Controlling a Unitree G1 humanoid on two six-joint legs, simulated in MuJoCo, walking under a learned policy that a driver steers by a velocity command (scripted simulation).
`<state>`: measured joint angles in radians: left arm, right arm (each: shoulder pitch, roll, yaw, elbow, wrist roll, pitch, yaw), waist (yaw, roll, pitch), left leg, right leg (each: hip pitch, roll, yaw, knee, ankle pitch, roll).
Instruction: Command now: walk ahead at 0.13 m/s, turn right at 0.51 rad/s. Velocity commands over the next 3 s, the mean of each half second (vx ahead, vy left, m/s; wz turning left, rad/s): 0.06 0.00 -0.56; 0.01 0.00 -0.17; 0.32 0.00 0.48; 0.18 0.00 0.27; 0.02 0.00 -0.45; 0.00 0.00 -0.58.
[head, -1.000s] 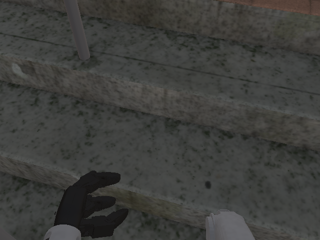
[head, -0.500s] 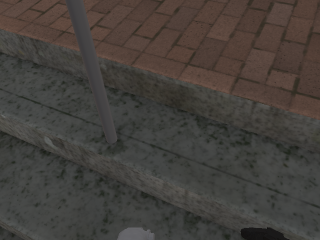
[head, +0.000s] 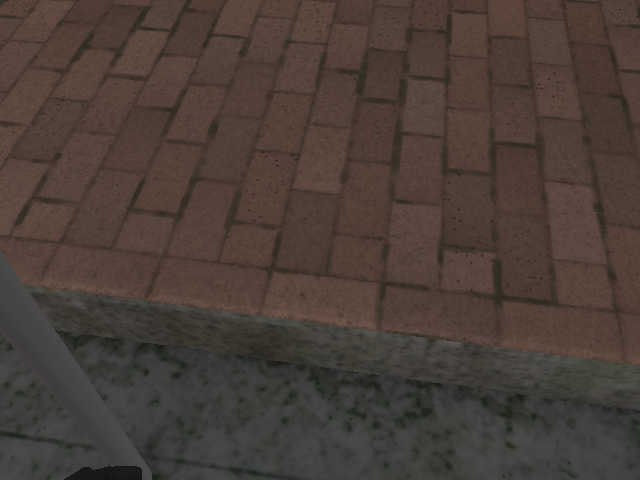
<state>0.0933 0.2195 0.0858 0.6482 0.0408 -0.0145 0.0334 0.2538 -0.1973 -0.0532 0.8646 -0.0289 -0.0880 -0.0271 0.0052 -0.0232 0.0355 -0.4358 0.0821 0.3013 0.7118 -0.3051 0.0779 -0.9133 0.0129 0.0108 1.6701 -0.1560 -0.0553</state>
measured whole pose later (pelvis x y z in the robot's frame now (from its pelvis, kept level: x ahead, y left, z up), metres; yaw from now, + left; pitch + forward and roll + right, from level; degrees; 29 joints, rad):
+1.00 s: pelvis +0.27 -0.25 +0.18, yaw -17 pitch +0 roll +1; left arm 0.22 0.08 -0.01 0.63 0.03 -0.05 0.06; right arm 0.25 -0.17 -0.07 0.74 -0.03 0.07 -0.05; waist 0.02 0.03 0.01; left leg -0.68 -0.03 -0.09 1.35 -0.19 -0.07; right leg -0.31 0.02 -0.12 0.55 -0.26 -0.10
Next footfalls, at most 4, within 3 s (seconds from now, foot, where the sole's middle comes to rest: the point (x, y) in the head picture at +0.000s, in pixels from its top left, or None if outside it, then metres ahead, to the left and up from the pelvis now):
0.50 right None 0.32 -0.33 -0.59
1.56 left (372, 248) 0.78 -0.06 -0.43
2.36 right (427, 225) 0.83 -0.17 -0.43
2.70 left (322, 180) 0.95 0.03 -0.43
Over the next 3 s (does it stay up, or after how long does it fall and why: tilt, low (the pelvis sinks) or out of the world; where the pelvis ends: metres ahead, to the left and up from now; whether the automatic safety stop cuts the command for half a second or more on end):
stays up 0.85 -0.04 0.35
